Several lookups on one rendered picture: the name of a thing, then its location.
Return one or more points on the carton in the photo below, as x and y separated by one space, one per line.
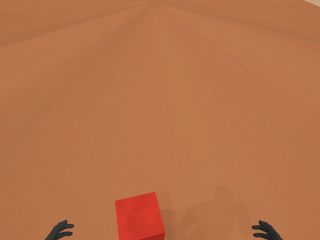
139 218

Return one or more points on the robot left hand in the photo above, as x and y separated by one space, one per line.
55 235

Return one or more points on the robot right hand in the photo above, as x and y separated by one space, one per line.
265 227

